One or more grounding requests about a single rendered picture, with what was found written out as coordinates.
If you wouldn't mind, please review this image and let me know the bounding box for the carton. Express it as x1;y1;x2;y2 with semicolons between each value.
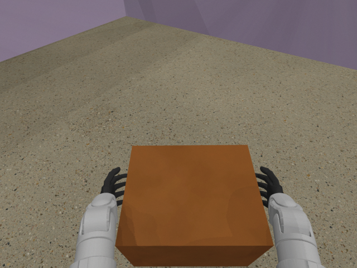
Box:
115;145;274;266

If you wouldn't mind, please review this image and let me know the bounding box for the left robot hand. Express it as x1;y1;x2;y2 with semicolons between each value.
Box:
100;167;127;206

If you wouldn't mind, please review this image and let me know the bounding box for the robot right forearm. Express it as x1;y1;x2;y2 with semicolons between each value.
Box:
268;193;326;268

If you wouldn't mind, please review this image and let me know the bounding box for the right robot hand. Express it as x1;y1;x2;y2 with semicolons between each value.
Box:
255;166;283;208

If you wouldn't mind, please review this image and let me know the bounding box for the robot left forearm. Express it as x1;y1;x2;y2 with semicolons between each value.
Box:
69;193;118;268

